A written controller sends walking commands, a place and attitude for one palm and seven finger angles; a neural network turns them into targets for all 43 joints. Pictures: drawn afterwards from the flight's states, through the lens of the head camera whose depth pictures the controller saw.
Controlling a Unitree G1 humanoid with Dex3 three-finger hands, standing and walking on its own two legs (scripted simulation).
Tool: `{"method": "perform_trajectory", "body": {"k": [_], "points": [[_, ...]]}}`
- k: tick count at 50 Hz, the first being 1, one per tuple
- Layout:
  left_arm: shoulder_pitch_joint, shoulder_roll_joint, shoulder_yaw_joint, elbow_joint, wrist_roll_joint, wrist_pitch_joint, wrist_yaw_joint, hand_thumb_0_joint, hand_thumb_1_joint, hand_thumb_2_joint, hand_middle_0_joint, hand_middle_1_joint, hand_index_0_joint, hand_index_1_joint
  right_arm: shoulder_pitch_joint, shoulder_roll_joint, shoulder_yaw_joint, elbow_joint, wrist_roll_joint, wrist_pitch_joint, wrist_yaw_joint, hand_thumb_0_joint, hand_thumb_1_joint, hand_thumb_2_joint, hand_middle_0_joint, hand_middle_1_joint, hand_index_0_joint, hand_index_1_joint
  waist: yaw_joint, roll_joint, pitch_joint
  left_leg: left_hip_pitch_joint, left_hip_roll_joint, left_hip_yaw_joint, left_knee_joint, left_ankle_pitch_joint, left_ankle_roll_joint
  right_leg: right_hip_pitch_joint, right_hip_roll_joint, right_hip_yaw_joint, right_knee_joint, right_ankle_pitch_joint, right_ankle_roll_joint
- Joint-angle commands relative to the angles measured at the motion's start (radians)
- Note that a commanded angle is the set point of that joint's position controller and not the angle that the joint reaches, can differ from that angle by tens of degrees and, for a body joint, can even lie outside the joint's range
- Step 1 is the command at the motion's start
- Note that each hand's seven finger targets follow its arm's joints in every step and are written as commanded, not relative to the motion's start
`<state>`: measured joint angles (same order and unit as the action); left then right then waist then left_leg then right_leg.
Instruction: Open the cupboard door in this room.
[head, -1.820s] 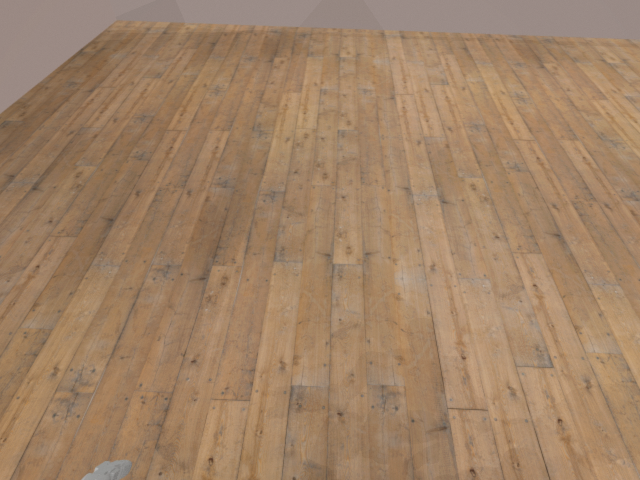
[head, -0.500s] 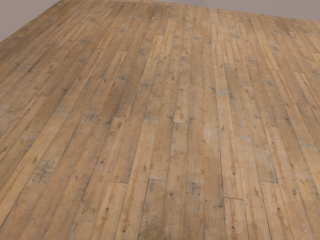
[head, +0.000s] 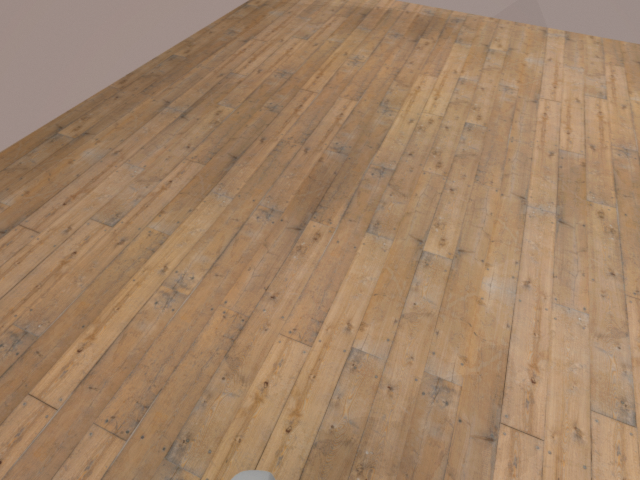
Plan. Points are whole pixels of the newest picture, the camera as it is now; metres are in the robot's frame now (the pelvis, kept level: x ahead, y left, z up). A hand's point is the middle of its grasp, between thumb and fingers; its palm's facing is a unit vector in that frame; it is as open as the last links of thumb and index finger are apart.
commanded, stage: turn or walk to find it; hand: left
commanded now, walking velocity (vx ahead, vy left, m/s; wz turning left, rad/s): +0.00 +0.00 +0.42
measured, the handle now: out of the picture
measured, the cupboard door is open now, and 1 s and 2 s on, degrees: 0 0 0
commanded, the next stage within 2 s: stand and wait in 1.20 s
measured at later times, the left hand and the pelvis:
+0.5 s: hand out of the picture +0.03 +0.24 -0.15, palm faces +0.23 -0.94 -0.27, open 7.4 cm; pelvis -0.03 +0.02 +0.00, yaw +11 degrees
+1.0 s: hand out of the picture -0.13 +0.24 -0.19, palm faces +0.45 -0.87 -0.22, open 7.4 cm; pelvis -0.07 +0.04 -0.01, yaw +25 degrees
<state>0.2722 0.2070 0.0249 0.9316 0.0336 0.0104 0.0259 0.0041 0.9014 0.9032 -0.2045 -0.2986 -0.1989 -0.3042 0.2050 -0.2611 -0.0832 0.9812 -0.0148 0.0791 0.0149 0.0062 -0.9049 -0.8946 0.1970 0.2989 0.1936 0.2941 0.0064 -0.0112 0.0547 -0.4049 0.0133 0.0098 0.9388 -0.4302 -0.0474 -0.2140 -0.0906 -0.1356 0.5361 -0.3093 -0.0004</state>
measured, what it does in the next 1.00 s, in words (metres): steps on the spot, turning left: left foot, then right foot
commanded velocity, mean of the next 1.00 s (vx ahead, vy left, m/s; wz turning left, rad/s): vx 0.00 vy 0.00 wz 0.42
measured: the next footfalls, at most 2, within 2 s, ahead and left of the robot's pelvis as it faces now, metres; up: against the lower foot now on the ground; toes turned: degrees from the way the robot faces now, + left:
left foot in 0.10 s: +0.01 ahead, +0.14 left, +0.00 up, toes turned +6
right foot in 0.52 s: +0.04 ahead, -0.09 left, +0.00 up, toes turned +9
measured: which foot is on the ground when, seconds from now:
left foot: up 0.00-0.08, down 0.10-0.52, up 0.54-0.88, down 0.90-1.00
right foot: down 0.00-0.10, up 0.12-0.50, down 0.52-0.90, up 0.92-1.00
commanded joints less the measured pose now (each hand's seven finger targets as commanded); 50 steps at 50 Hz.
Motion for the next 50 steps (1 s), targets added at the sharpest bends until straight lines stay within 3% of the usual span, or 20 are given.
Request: {"method": "perform_trajectory", "body": {"k": [1,3,4,5,6,11,19,23,24,26,27,30,32,39,43,44,45,46,47,50], "points": [[0.052,0.244,0.068,-0.032,0.002,-0.009,0.014,0.0,0.9,0.9,-0.2,-0.3,-0.2,-0.3,-0.056,-0.034,0.012,-0.092,0.011,-0.045,-0.004,0.0,-0.9,-0.9,0.2,0.3,0.2,0.3,0.023,-0.189,-0.076,0.05,-0.015,0.071,-0.268,0.0,0.006,0.111,-0.243,0.155,-0.073,0.553,-0.135],[0.033,0.234,0.067,-0.03,-0.011,-0.003,0.01,0.0,0.9,0.9,-0.2,-0.3,-0.2,-0.3,0.008,-0.062,0.01,-0.072,0.008,-0.056,-0.005,0.0,-0.9,-0.9,0.2,0.3,0.2,0.3,-0.015,-0.145,-0.113,0.225,-0.01,0.074,-0.502,0.208,0.022,0.039,-0.202,0.081,0.038,0.499,-0.055],[0.036,0.193,0.06,-0.045,-0.017,0.004,0.006,0.0,0.9,0.9,-0.2,-0.3,-0.2,-0.3,0.043,-0.129,-0.003,-0.071,0.003,-0.066,-0.005,0.0,-0.9,-0.9,0.2,0.3,0.2,0.3,-0.031,0.019,-0.147,0.381,0.109,-0.061,-0.569,0.403,0.06,-0.102,-0.137,0.016,0.186,0.301,0.005],[0.032,0.123,0.045,-0.082,-0.017,0.009,-0.001,0.0,0.9,0.9,-0.2,-0.3,-0.2,-0.3,0.076,-0.222,-0.025,-0.071,-0.002,-0.069,-0.009,0.0,-0.9,-0.9,0.2,0.3,0.2,0.3,-0.04,0.298,-0.138,0.474,0.364,-0.355,-0.566,0.824,0.188,-0.35,-0.022,-0.018,0.381,-0.26,0.072],[-0.05,0.128,0.036,-0.095,-0.01,0.022,0.008,0.0,0.9,0.9,-0.2,-0.3,-0.2,-0.3,0.129,-0.227,-0.028,-0.048,0.0,-0.067,-0.021,0.0,-0.9,-0.9,0.2,0.3,0.2,0.3,-0.081,0.249,-0.137,0.397,0.386,-0.35,-0.57,0.889,0.257,-0.334,-0.011,0.073,0.504,-0.339,0.067],[-0.043,0.117,0.046,-0.043,-0.019,0.023,-0.009,0.0,0.9,0.9,-0.2,-0.3,-0.2,-0.3,-0.009,-0.145,-0.002,-0.078,-0.003,-0.076,-0.039,0.0,-0.9,-0.9,0.2,0.3,0.2,0.3,-0.016,0.156,-0.086,0.314,0.222,-0.194,-0.56,0.772,0.215,-0.311,-0.007,0.11,0.552,-0.135,0.078],[-0.083,0.093,0.044,-0.077,-0.023,0.022,-0.004,0.0,0.9,0.9,-0.2,-0.3,-0.2,-0.3,0.011,-0.147,-0.016,-0.087,-0.01,-0.063,-0.034,0.0,-0.9,-0.9,0.2,0.3,0.2,0.3,-0.033,0.145,-0.069,0.254,0.211,-0.297,-0.575,0.621,0.23,-0.188,0.04,0.104,0.274,-0.136,0.072],[-0.007,0.094,0.049,-0.067,-0.025,0.009,0.003,0.0,0.9,0.9,-0.2,-0.3,-0.2,-0.3,-0.02,-0.143,-0.022,-0.102,-0.008,-0.055,-0.027,0.0,-0.9,-0.9,0.2,0.3,0.2,0.3,0.008,0.132,-0.069,0.126,0.165,-0.313,-0.522,0.521,0.189,0.005,0.065,0.086,0.025,0.011,0.06],[0.027,0.115,0.054,-0.063,-0.024,0.001,0.006,0.0,0.9,0.9,-0.2,-0.3,-0.2,-0.3,-0.024,-0.128,-0.021,-0.106,-0.002,-0.056,-0.022,0.0,-0.9,-0.9,0.2,0.3,0.2,0.3,0.029,0.089,-0.077,0.053,0.133,-0.3,-0.471,0.431,0.155,0.109,0.042,0.104,-0.098,0.099,0.056],[0.045,0.254,0.079,-0.077,-0.001,-0.015,0.014,0.0,0.9,0.9,-0.2,-0.3,-0.2,-0.3,-0.003,-0.024,-0.006,-0.144,0.004,-0.055,-0.016,0.0,-0.9,-0.9,0.2,0.3,0.2,0.3,0.037,-0.311,-0.067,-0.199,-0.093,-0.052,-0.078,-0.108,0.029,0.195,-0.356,0.495,-0.274,0.177,-0.103],[0.041,0.243,0.078,-0.089,-0.012,-0.013,0.014,0.0,0.9,0.9,-0.2,-0.3,-0.2,-0.3,-0.02,-0.081,-0.023,-0.135,-0.008,-0.04,-0.016,0.0,-0.9,-0.9,0.2,0.3,0.2,0.3,0.049,-0.27,-0.078,-0.146,-0.044,-0.107,0.085,-0.133,0.035,0.058,-0.371,0.477,-0.299,0.096,-0.15],[-0.121,0.168,0.057,-0.122,-0.01,-0.01,0.014,0.0,0.9,0.9,-0.2,-0.3,-0.2,-0.3,0.026,-0.064,-0.027,-0.078,-0.011,-0.02,0.004,0.0,-0.9,-0.9,0.2,0.3,0.2,0.3,-0.034,-0.135,0.016,-0.118,0.003,-0.069,0.278,0.043,0.021,-0.089,-0.232,0.272,-0.295,-0.009,-0.118],[-0.106,0.153,0.052,-0.118,-0.009,-0.014,0.014,0.0,0.9,0.9,-0.2,-0.3,-0.2,-0.3,0.043,-0.052,-0.021,-0.067,-0.011,-0.016,0.007,0.0,-0.9,-0.9,0.2,0.3,0.2,0.3,-0.029,-0.147,0.009,-0.106,0.008,-0.036,0.264,0.071,0.004,-0.078,-0.208,0.202,-0.282,0.031,-0.111],[0.004,0.208,0.071,-0.061,0.002,-0.008,0.013,0.0,0.9,0.9,-0.2,-0.3,-0.2,-0.3,-0.048,-0.022,0.002,-0.084,0.002,-0.031,0.004,0.0,-0.9,-0.9,0.2,0.3,0.2,0.3,0.039,-0.17,-0.031,-0.03,0.021,0.043,-0.103,-0.055,-0.004,0.066,-0.262,0.157,-0.199,0.248,-0.15],[-0.003,0.217,0.076,-0.041,-0.008,0.001,0.007,0.0,0.9,0.9,-0.2,-0.3,-0.2,-0.3,0.048,-0.029,0.008,-0.057,0.005,-0.051,-0.006,0.0,-0.9,-0.9,0.2,0.3,0.2,0.3,-0.007,-0.157,-0.107,0.164,0.003,0.087,-0.422,0.124,0.013,0.051,-0.238,0.065,-0.036,0.388,-0.077],[-0.002,0.187,0.071,-0.044,-0.017,0.009,0.004,0.0,0.9,0.9,-0.2,-0.3,-0.2,-0.3,0.08,-0.067,0.001,-0.053,0.005,-0.06,-0.004,0.0,-0.9,-0.9,0.2,0.3,0.2,0.3,-0.026,-0.037,-0.122,0.298,0.047,0.03,-0.543,0.245,0.028,-0.056,-0.2,0.017,0.081,0.289,-0.023],[0.013,0.121,0.062,-0.077,-0.023,0.017,-0.002,0.0,0.9,0.9,-0.2,-0.3,-0.2,-0.3,0.101,-0.168,-0.02,-0.061,-0.006,-0.069,-0.007,0.0,-0.9,-0.9,0.2,0.3,0.2,0.3,-0.035,0.258,-0.122,0.393,0.292,-0.292,-0.611,0.493,0.127,-0.292,-0.068,-0.046,0.281,-0.075,0.057],[-0.063,0.103,0.045,-0.1,-0.01,0.026,0.001,0.0,0.9,0.9,-0.2,-0.3,-0.2,-0.3,0.135,-0.214,-0.033,-0.05,-0.006,-0.064,-0.016,0.0,-0.9,-0.9,0.2,0.3,0.2,0.3,-0.071,0.307,-0.094,0.331,0.394,-0.391,-0.645,0.615,0.221,-0.348,-0.021,0.02,0.455,-0.322,0.07],[-0.112,0.11,0.051,-0.092,-0.009,0.035,0.007,0.0,0.9,0.9,-0.2,-0.3,-0.2,-0.3,0.143,-0.187,-0.027,-0.031,-0.007,-0.069,-0.03,0.0,-0.9,-0.9,0.2,0.3,0.2,0.3,-0.076,0.288,-0.08,0.282,0.349,-0.357,-0.641,0.612,0.214,-0.351,-0.024,0.107,0.531,-0.276,0.063],[-0.067,0.112,0.058,-0.038,-0.014,0.027,-0.011,0.0,0.9,0.9,-0.2,-0.3,-0.2,-0.3,0.02,-0.121,-0.002,-0.063,-0.005,-0.077,-0.041,0.0,-0.9,-0.9,0.2,0.3,0.2,0.3,-0.015,0.159,-0.056,0.27,0.242,-0.214,-0.611,0.628,0.199,-0.342,-0.025,0.118,0.597,-0.104,0.071]]}}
